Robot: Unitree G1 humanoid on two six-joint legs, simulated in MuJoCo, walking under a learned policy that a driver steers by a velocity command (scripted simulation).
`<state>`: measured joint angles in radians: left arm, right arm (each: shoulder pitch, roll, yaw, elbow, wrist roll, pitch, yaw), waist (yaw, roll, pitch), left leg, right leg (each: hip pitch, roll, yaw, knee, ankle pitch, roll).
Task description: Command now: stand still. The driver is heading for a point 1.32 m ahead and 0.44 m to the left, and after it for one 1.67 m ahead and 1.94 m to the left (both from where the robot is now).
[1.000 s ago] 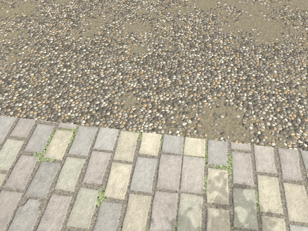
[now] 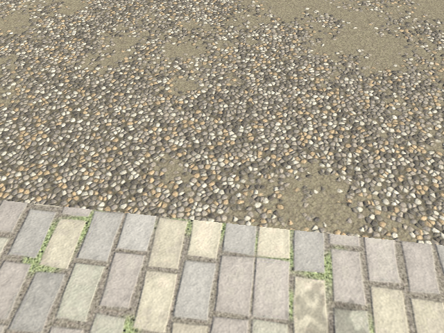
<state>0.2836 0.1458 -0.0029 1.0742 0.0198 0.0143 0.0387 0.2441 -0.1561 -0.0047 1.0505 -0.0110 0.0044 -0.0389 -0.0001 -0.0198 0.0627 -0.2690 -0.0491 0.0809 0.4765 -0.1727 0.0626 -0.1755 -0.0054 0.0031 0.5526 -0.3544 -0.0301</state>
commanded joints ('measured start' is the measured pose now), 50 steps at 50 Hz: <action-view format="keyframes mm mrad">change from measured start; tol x32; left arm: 1 151 69 2 17 17 -1 1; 30 257 127 51 62 10 -78 -7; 50 -214 60 44 -166 6 -62 -75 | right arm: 1 9 -107 -22 -25 18 7 4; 50 296 -82 -20 36 -5 -116 30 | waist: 1 16 23 40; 50 -15 85 88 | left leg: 1 -134 141 -189 -185 -283 -3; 19 109 121 -137 -102 33 -23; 28 -403 108 -40 322 -244 10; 34 114 1 60 46 -80 22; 38 383 432 -690 -326 -555 189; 50 207 227 -134 -353 334 124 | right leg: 1 34 -86 117 -223 -2 -30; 18 -22 -85 85 -266 195 -40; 24 -19 -267 359 -447 -461 -204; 33 0 -218 165 -316 85 -179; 38 -554 -12 11 676 -118 -80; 50 -529 -63 -86 286 289 -13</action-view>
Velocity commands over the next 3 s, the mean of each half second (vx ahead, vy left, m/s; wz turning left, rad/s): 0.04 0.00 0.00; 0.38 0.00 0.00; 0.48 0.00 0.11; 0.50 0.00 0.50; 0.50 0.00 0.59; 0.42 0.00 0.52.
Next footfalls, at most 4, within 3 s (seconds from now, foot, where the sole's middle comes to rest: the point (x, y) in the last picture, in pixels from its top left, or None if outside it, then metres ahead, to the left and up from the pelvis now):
0.70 left None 0.19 0.11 -0.77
1.22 right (247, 319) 0.54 -0.04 -0.77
1.78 left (190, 242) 0.80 0.14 -0.77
2.32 right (194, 160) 1.18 0.14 -0.77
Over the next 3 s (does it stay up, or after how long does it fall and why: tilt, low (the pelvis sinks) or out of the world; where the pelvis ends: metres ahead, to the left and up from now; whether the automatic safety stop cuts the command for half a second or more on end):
stays up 1.18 0.38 0.00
